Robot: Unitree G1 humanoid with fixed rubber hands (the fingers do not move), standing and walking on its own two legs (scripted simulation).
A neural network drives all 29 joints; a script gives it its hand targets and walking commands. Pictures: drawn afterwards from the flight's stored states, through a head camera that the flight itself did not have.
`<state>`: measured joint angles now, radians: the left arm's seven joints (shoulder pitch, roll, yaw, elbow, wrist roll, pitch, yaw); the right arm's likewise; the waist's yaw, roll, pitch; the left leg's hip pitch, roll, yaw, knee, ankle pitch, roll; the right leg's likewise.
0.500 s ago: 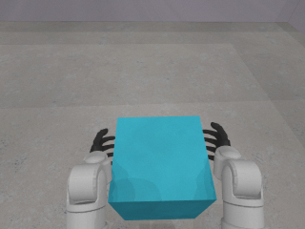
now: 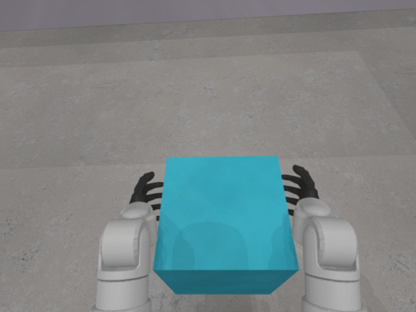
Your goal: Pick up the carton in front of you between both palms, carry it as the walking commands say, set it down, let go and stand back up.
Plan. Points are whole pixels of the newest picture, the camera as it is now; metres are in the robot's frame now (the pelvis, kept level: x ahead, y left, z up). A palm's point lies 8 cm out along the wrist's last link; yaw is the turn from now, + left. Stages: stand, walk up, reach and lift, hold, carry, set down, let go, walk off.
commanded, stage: carry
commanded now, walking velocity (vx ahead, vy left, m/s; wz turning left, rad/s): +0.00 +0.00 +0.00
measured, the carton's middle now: (222, 231) +0.28 +0.00 -0.04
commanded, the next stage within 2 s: hold in 1.80 s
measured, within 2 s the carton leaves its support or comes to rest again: neither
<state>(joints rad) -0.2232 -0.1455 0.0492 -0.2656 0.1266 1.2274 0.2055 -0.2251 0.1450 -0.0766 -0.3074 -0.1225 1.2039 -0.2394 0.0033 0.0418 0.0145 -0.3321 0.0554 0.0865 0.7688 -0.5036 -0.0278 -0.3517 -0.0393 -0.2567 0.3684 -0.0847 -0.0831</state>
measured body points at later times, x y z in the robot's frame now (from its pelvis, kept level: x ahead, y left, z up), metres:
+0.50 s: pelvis +0.12 +0.02 +0.00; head +0.10 +0.03 +0.44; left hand +0.40 +0.16 +0.08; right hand +0.41 -0.13 +0.09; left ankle +0.07 +0.13 -0.74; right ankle +0.07 -0.08 -0.74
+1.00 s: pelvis +0.10 +0.03 +0.00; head +0.06 +0.03 +0.44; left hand +0.38 +0.17 +0.07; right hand +0.38 -0.13 +0.08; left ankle +0.07 +0.13 -0.74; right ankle +0.07 -0.08 -0.74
